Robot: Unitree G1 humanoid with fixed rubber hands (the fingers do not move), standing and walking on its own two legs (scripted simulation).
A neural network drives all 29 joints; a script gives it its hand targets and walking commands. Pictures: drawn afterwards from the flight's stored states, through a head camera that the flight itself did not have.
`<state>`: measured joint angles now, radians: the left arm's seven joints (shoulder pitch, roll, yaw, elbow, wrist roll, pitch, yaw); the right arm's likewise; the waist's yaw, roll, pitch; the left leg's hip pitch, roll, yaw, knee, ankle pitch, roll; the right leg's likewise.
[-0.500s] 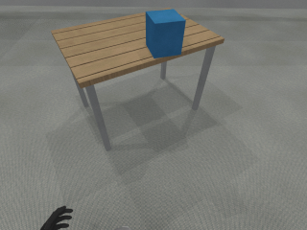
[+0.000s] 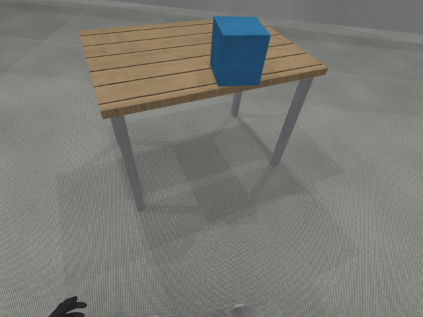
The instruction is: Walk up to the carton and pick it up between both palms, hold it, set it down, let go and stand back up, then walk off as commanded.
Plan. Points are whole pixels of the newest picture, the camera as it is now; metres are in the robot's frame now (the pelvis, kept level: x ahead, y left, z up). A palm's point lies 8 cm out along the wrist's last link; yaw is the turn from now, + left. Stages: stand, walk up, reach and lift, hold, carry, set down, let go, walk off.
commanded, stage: walk up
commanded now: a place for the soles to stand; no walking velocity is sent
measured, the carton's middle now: (236, 51) +1.00 -0.11 +0.05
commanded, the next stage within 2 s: none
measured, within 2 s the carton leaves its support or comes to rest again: neither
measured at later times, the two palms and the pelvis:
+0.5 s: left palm out of the picture +0.13 +0.25 -0.10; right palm (393, 276) +0.22 -0.37 -0.04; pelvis +0.09 -0.06 +0.00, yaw +15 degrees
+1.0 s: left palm out of the picture +0.16 +0.15 -0.12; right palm (398, 224) +0.34 -0.45 -0.05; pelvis +0.17 -0.17 -0.01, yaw +23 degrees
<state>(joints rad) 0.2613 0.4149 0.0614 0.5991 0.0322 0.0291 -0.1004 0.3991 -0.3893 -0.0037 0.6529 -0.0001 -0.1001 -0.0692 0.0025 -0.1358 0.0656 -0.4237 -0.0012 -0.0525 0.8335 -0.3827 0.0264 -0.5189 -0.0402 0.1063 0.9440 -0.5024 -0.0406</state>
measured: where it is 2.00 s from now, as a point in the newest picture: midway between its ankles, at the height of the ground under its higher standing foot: (271, 300)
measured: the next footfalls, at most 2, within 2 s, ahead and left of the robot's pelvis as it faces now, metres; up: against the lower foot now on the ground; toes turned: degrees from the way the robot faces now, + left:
left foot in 0.36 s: +0.14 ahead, +0.08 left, +0.00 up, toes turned +12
right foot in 0.68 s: +0.27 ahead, -0.23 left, +0.00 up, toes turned +15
